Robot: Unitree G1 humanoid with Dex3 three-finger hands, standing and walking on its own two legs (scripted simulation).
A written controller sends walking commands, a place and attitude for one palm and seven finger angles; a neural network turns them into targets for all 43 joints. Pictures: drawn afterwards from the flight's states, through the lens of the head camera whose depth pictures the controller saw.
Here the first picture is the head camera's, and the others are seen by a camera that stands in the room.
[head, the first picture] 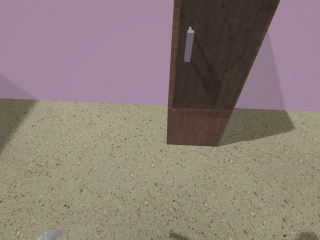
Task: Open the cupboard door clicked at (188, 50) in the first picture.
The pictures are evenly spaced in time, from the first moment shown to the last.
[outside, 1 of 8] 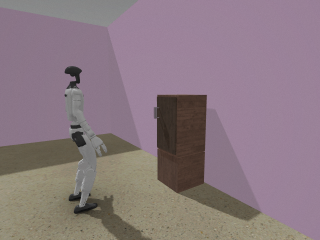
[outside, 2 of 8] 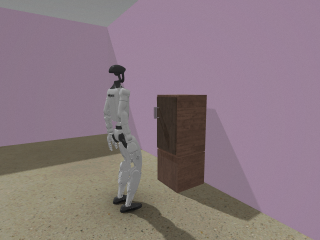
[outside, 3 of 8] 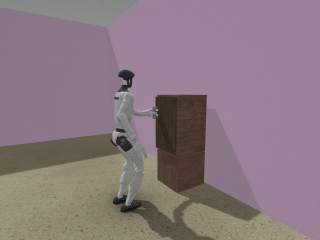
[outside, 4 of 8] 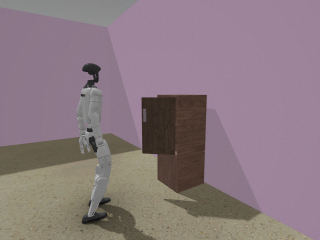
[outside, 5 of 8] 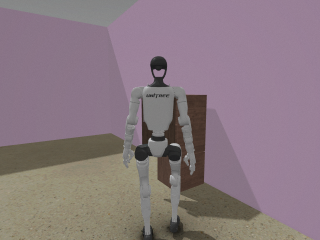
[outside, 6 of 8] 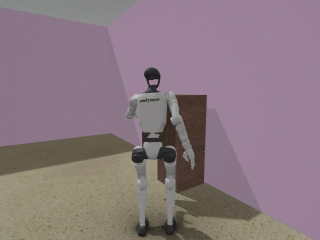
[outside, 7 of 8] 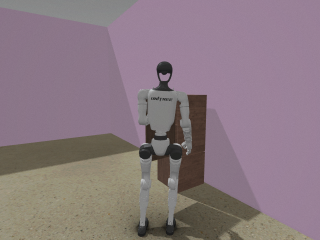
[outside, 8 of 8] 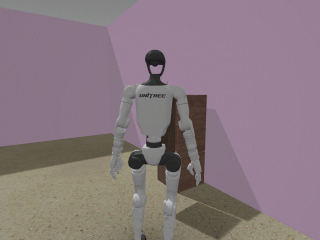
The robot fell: no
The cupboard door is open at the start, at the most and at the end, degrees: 0 96 96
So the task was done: yes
